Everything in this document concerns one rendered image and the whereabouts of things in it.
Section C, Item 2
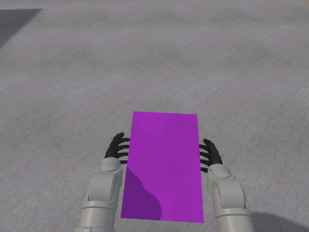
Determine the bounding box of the carton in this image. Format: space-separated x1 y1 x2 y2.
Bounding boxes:
121 111 204 223

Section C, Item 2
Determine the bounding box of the robot right hand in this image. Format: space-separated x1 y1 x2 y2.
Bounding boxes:
199 138 223 173

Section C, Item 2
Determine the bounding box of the robot right forearm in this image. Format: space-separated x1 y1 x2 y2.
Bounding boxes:
207 163 255 232

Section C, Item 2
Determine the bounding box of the robot left hand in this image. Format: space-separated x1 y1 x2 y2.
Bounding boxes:
104 132 130 164

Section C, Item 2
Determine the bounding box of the robot left forearm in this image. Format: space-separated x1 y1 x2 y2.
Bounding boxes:
73 157 123 232

